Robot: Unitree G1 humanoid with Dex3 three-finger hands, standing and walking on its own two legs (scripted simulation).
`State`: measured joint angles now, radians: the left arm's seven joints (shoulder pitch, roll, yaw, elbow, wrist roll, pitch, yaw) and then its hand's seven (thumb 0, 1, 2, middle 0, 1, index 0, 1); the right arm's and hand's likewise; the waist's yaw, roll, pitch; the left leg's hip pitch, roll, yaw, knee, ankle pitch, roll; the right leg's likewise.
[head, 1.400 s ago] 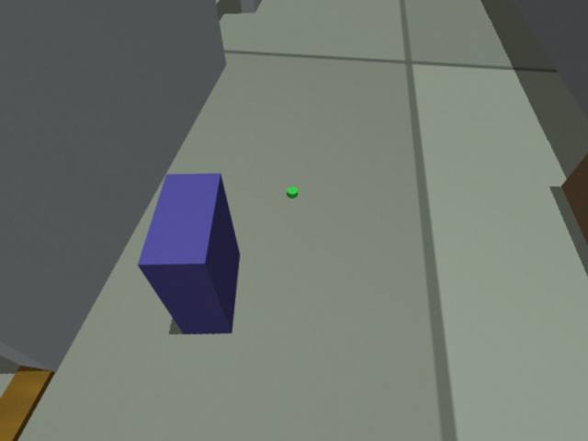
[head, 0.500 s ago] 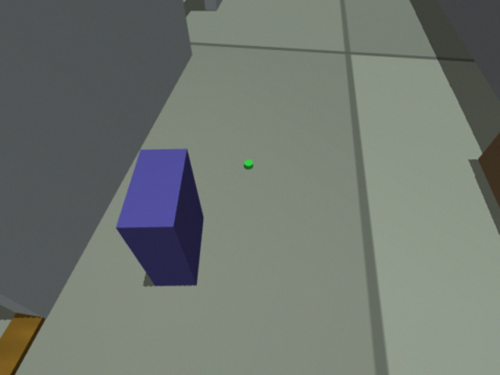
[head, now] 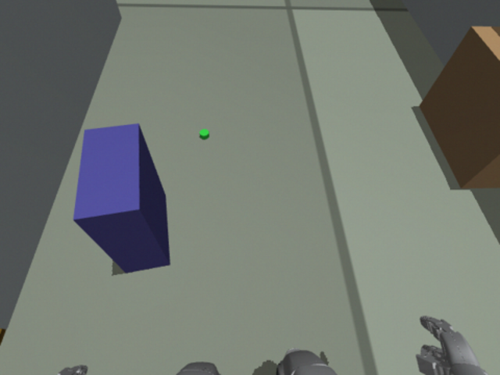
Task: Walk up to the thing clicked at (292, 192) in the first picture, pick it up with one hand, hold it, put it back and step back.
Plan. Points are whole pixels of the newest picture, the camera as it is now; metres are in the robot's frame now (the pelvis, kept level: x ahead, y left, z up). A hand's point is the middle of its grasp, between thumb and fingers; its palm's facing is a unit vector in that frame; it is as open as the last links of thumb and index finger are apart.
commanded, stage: walk up
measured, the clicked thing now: (204, 134) +1.23 +0.25 -0.75
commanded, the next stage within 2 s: stand in 1.64 s
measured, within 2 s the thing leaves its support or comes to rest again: neither
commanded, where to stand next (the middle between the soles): +0.07 -0.04 m, yaw -27 degrees
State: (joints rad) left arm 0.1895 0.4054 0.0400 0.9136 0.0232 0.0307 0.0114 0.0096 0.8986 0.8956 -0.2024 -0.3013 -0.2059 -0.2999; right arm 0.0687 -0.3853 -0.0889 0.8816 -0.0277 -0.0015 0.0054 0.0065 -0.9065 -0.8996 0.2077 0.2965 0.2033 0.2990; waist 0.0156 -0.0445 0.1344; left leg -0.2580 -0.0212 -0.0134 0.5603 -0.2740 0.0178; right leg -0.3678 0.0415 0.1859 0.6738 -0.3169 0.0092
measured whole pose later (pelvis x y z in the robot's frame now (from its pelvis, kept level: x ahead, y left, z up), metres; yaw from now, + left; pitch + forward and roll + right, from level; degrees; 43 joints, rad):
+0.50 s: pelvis -0.01 -0.02 +0.00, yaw -15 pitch -3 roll +0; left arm 0.23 0.37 0.05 0.78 0.03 0.00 -0.02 0.01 0.90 0.90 -0.20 -0.30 -0.21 -0.30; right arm 0.28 -0.42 -0.06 0.83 -0.02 0.03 0.01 0.01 -0.91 -0.90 0.21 0.30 0.20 0.30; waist -0.03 0.04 0.14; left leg -0.42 0.05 0.01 1.01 -0.49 0.00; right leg -0.26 0.05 0.06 0.60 -0.29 -0.04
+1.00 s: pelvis -0.01 -0.02 -0.01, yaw -24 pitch -3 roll -2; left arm 0.26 0.40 0.05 0.88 0.03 -0.02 -0.01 0.01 0.90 0.90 -0.20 -0.30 -0.20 -0.30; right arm 0.23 -0.41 -0.04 0.81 -0.03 0.01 0.01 0.01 -0.90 -0.90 0.21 0.30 0.21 0.30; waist -0.02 0.03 0.11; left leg -0.32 0.11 0.05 0.72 -0.35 -0.01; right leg -0.27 0.05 0.01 0.63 -0.31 -0.01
